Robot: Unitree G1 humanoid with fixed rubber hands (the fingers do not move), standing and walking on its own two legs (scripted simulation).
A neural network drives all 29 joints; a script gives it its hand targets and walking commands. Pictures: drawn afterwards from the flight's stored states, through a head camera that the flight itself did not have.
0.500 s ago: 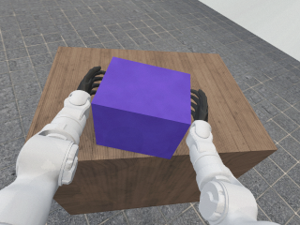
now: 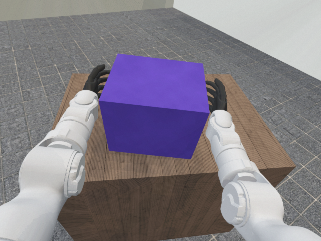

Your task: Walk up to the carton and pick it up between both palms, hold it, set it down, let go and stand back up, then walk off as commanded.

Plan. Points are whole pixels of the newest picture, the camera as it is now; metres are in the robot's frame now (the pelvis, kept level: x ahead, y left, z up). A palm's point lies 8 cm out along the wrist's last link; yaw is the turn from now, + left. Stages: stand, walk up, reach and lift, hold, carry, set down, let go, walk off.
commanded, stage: reach and lift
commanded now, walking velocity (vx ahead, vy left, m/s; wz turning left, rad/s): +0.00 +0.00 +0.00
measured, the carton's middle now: (155, 107) +0.45 -0.03 +0.12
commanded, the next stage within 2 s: none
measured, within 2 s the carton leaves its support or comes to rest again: neither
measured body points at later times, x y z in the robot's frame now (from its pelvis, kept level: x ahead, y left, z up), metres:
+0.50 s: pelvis -0.03 +0.01 +0.00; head -0.05 +0.03 +0.45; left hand +0.43 +0.15 +0.18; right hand +0.39 -0.17 +0.17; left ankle +0.01 +0.06 -0.74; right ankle -0.02 -0.13 -0.74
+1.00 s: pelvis -0.02 -0.02 +0.00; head -0.06 +0.02 +0.45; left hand +0.39 +0.16 +0.18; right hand +0.39 -0.17 +0.20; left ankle +0.01 +0.06 -0.74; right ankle -0.02 -0.13 -0.74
